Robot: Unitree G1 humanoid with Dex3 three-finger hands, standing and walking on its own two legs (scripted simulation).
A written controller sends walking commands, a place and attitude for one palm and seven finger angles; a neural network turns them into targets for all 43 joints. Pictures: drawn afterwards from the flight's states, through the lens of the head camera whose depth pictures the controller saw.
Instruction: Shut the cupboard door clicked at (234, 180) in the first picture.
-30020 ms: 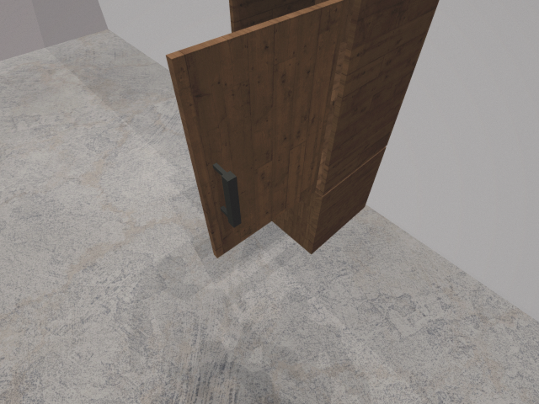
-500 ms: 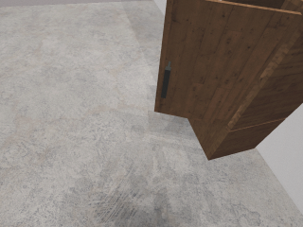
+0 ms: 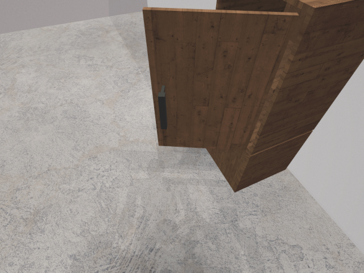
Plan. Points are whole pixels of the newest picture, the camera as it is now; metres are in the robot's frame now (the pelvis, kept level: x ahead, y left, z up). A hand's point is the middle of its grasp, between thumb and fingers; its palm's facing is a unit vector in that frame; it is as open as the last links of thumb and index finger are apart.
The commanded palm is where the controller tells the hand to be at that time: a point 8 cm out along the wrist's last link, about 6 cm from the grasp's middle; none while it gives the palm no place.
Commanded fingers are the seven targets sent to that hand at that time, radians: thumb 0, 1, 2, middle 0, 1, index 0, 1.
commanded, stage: take the last steps up to it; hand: left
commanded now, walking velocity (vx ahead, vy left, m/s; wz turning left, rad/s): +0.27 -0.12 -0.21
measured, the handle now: (163, 108) +0.66 +0.10 -0.08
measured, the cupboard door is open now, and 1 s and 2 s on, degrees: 62 62 62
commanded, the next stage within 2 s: come to a stop and stand still in 0.46 s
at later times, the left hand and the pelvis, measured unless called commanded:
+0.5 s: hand (155, 237) +0.24 +0.09 -0.18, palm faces -0.14 -0.97 -0.20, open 7.4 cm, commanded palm none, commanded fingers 0.00 0.90 0.90 -0.20 -0.30 -0.20 -0.30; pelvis +0.12 -0.09 -0.02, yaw -7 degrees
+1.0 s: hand (161, 241) +0.23 +0.07 -0.18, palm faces -0.04 -0.97 -0.25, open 7.4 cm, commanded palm none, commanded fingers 0.00 0.90 0.90 -0.20 -0.30 -0.20 -0.30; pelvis +0.18 -0.12 -0.01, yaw -6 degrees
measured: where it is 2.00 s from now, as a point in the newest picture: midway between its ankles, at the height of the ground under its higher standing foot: outside the picture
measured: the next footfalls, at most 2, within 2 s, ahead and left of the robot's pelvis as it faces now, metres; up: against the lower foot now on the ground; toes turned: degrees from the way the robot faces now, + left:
left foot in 0.06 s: +0.06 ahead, +0.13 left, +0.00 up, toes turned +5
right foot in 0.42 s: +0.20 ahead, -0.21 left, +0.00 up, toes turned -8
